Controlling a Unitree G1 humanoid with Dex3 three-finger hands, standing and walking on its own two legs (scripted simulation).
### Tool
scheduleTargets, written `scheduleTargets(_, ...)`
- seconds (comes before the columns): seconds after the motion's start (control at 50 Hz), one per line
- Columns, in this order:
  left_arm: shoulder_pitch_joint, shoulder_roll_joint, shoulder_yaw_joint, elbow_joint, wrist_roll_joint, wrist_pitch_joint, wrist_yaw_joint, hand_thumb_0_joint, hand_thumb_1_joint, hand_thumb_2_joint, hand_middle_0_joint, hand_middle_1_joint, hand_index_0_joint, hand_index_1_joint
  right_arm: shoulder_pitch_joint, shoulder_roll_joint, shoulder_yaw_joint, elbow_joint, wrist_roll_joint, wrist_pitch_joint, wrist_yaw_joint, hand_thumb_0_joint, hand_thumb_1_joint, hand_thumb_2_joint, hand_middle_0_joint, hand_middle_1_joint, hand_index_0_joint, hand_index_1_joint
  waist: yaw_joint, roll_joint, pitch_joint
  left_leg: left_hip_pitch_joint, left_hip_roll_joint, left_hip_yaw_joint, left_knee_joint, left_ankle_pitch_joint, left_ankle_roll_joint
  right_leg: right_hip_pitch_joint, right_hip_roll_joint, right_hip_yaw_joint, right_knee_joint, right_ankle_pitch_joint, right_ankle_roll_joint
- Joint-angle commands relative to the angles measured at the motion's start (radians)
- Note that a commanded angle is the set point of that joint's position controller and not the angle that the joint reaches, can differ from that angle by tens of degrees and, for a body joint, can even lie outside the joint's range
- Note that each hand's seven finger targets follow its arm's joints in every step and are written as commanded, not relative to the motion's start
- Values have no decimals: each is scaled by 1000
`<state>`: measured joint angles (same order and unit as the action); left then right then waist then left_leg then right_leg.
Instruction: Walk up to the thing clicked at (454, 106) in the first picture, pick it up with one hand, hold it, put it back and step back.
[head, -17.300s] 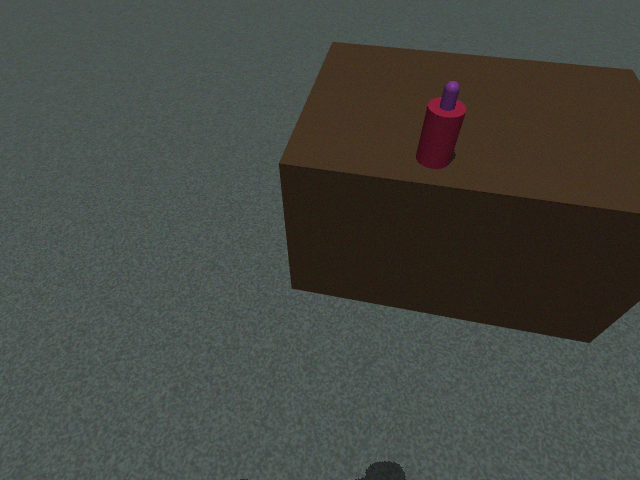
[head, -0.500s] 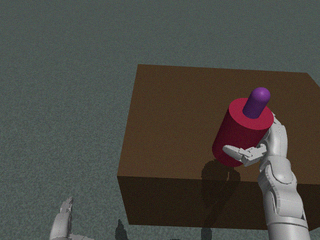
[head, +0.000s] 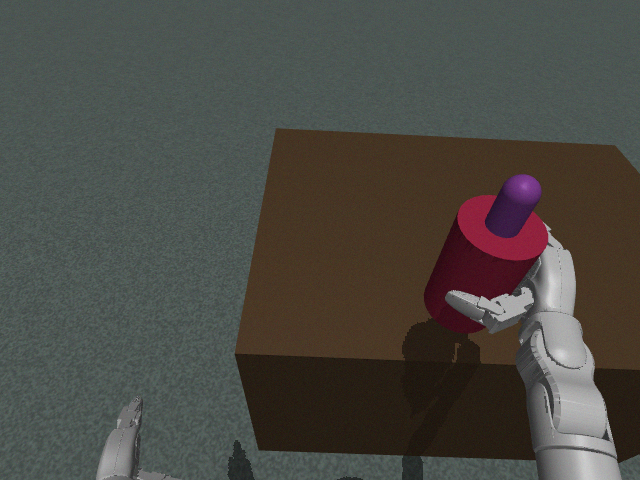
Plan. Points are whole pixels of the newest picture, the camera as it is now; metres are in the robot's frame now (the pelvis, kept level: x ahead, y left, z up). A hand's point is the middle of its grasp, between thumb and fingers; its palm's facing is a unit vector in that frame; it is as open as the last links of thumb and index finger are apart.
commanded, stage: hold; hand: right
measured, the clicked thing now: (486, 252) +0.33 -0.15 +0.16
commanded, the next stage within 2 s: crouch in 0.56 s
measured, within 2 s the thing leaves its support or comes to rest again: neither
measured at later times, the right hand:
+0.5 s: hand (490, 268) +0.33 -0.17 +0.13, palm faces +0.18 +0.98 +0.00, open 12.0 cm
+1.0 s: hand (483, 276) +0.35 -0.18 +0.09, palm faces +0.21 +0.98 +0.00, open 12.0 cm
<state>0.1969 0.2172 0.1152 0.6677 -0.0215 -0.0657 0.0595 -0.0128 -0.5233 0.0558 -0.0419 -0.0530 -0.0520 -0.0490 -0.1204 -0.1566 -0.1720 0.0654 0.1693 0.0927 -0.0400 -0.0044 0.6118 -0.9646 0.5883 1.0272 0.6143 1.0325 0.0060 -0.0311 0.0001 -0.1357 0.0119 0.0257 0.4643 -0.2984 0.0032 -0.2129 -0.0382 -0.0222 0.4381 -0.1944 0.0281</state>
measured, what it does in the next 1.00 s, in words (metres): stands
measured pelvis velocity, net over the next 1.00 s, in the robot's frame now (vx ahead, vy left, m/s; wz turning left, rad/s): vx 0.00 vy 0.00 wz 0.00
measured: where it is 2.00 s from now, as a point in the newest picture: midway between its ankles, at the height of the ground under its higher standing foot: outside the picture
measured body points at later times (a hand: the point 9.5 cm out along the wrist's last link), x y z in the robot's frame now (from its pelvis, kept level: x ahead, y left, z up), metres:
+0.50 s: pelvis +0.00 +0.00 +0.00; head -0.01 +0.01 +0.45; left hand +0.16 +0.26 -0.09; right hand +0.31 -0.22 +0.13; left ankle -0.03 +0.11 -0.74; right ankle +0.03 -0.14 -0.74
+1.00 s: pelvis +0.00 +0.00 +0.00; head +0.01 +0.01 +0.45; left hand +0.16 +0.26 -0.09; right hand +0.33 -0.23 +0.09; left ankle -0.03 +0.11 -0.74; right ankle +0.03 -0.14 -0.74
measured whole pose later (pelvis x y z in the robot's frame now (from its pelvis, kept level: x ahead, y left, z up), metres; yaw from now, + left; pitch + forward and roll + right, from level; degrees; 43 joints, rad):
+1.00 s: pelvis +0.00 +0.00 +0.00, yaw +0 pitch +0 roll +0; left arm 0.20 0.21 0.10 0.61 -0.02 -0.07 0.06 -0.01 -0.53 0.07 -0.04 -0.05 -0.05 -0.05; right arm -0.20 -0.18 -0.22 0.30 0.17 -0.01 -0.03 0.00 0.61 -0.96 0.59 1.02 0.62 1.02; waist 0.03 -0.01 0.02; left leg -0.19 0.01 0.02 0.49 -0.31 0.01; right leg -0.26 -0.04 -0.02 0.46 -0.20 0.03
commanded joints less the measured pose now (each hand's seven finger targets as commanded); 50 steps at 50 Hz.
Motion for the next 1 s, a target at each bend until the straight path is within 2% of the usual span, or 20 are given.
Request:
scheduleTargets(0.0, -126, 126, 29, -203, 2, -57, 12, 0, -545, 53, -43, -47, -42, -48, -317, -139, -62, -238, 4, -74, 3, 0, 64, -1263, 1173, 1386, 1239, 1386, -5, 52, -236, -36, -12, 19, -74, 311, -23, 173, 24, -14, -16, 205, -44)
scheduleTargets(0.02, -129, 139, 43, -243, 1, -59, 14, 0, -541, 50, -42, -48, -43, -47, -328, -155, -76, -267, 5, -73, 1, 0, 64, -1259, 1172, 1383, 1237, 1383, -7, 59, -268, -17, -10, 17, -72, 345, -27, 191, 26, -18, -8, 233, -46)
scheduleTargets(0.06, -53, 104, 27, -146, 1, -39, 8, 0, -543, 51, -43, -49, -44, -47, -302, -143, -65, -236, 8, -66, 0, 0, 72, -1257, 1170, 1381, 1236, 1381, -6, 62, -187, -45, -5, 13, -86, 314, -31, 153, 32, -23, -18, 189, -49)
scheduleTargets(0.24, -133, 113, 28, -173, -4, -49, 2, 0, -544, 51, -44, -48, -44, -47, -332, -114, -40, -250, 9, -52, 0, 0, 67, -1266, 1174, 1389, 1240, 1389, -2, 39, -175, -65, -16, 18, -88, 263, -19, 161, 21, -16, -34, 159, -42)
scheduleTargets(0.3, -140, 164, 60, -238, -1, -54, 14, 0, -543, 51, -43, -46, -42, -46, -332, -134, -56, -261, 5, -57, -3, 0, 61, -1267, 1178, 1391, 1244, 1391, 6, 87, -238, -39, -12, 18, -86, 288, -25, 181, 24, -14, -24, 179, -48)
scheduleTargets(0.32, -97, 110, 26, -178, -1, -48, 11, 0, -550, 54, -44, -48, -43, -50, -309, -115, -38, -251, 3, -53, -2, 0, 61, -1271, 1178, 1393, 1244, 1393, -2, 65, -212, -46, -10, 16, -86, 289, -24, 173, 26, -18, -25, 176, -46)
scheduleTargets(0.36, -94, 111, 28, -177, -2, -48, 12, 0, -536, 48, -42, -48, -45, -45, -346, -140, -61, -248, 6, -58, -3, 0, 97, -1267, 1173, 1394, 1242, 1394, -2, 42, -210, -48, -8, 13, -88, 279, -23, 168, 28, -19, -28, 167, -46)
scheduleTargets(0.42, -117, 165, 64, -241, 0, -59, 14, 0, -538, 48, -42, -48, -44, -46, -332, -125, -45, -250, 3, -52, -3, 0, 67, -1272, 1185, 1399, 1251, 1399, 10, 55, -211, -48, -10, 14, -90, 277, -21, 177, 26, -21, -33, 166, -44)
scheduleTargets(0.46, -63, 88, 12, -148, -4, -46, 4, 0, -538, 47, -43, -49, -45, -47, -307, -110, -36, -221, 6, -49, 1, 0, 58, -1270, 1181, 1394, 1246, 1394, 4, 36, -151, -74, -14, 16, -95, 243, -18, 151, 25, -20, -40, 136, -43)
scheduleTargets(0.5, -111, 147, 58, -195, -1, -57, 10, 0, -537, 48, -43, -47, -44, -45, -331, -134, -53, -260, 5, -56, -2, 0, 65, -1278, 1188, 1403, 1254, 1403, 0, 34, -217, -53, -16, 18, -87, 257, -16, 174, 20, -15, -38, 155, -40)
scheduleTargets(0.6, -111, 128, 40, -163, -1, -58, 7, 0, -538, 48, -43, -47, -45, -46, -328, -132, -54, -257, 6, -53, -6, 0, 70, -1280, 1185, 1404, 1252, 1404, -7, 34, -192, -57, -18, 21, -90, 245, -14, 164, 18, -13, -38, 147, -40)
scheduleTargets(0.62, -159, 156, 53, -248, -1, -68, 11, 0, -538, 49, -42, -47, -43, -45, -333, -134, -54, -256, 2, -53, -6, 0, 59, -1275, 1190, 1402, 1256, 1402, -1, 56, -208, -47, -15, 18, -94, 254, -18, 169, 21, -18, -36, 152, -41)
scheduleTargets(0.64, -120, 140, 45, -217, 1, -66, 10, 0, -530, 50, -47, -63, -59, -51, -304, -116, -44, -238, 4, -53, -4, 0, 139, -1306, 1152, 1411, 1229, 1411, 1, 74, -191, -49, -16, 20, -93, 249, -20, 158, 22, -18, -35, 146, -42)
scheduleTargets(0.68, -71, 53, -27, -172, -2, -56, 1, 0, -554, 65, -35, -38, -30, -43, -291, -102, -32, -253, 5, -62, 2, 0, 56, -1263, 1218, 1407, 1279, 1407, -6, 50, -184, -50, -11, 12, -99, 234, -20, 150, 27, -22, -36, 128, -45)
scheduleTargets(0.72, -138, 134, 28, -292, -2, -68, 12, 0, -549, 60, -35, -39, -33, -42, -295, -141, -79, -215, 7, -64, -2, 0, 66, -1250, 1206, 1394, 1267, 1394, 7, 99, -215, -33, -8, 8, -96, 275, -28, 158, 28, -24, -28, 160, -48)
scheduleTargets(0.74, -69, 77, -6, -150, 2, -48, 5, 0, -556, 65, -36, -38, -31, -43, -304, -140, -64, -204, 1, -67, -2, 0, 69, -1254, 1210, 1400, 1272, 1400, -2, 60, -182, -50, -7, 6, -93, 271, -27, 140, 31, -25, -30, 148, -49)
scheduleTargets(0.76, -76, 103, 9, -191, 0, -52, 4, 0, -549, 59, -36, -41, -34, -43, -299, -127, -63, -162, 4, -69, 3, 0, 49, -1259, 1217, 1403, 1277, 1403, 17, 68, -146, -75, -11, 8, -96, 255, -24, 133, 27, -25, -34, 137, -47)
scheduleTargets(0.88, -110, 161, 57, -232, 6, -67, 11, 0, -554, 61, -39, -39, -35, -43, -406, -158, -86, -60, 5, -145, 14, 0, 67, -1247, 1198, 1387, 1261, 1388, 46, 84, -205, -105, -13, 5, -74, 249, -22, 140, 20, -16, -8, 132, -50)
scheduleTargets(0.92, -99, 129, 28, -214, 5, -68, 12, 0, -558, 64, -39, -40, -34, -44, -433, -172, -98, 3, 4, -184, 14, 0, 54, -1234, 1192, 1373, 1252, 1373, 34, 88, -189, -114, -12, 1, -64, 234, -23, 120, 21, -15, -1, 122, -50)
scheduleTargets(0.98, -93, 153, 47, -263, 8, -72, 24, 0, -558, 65, -40, -41, -36, -46, -485, -197, -112, 91, 3, -241, 21, 0, 85, -1230, 1178, 1368, 1241, 1368, 47, 100, -259, -111, -6, -13, -40, 287, -30, 120, 25, -17, 31, 162, -55)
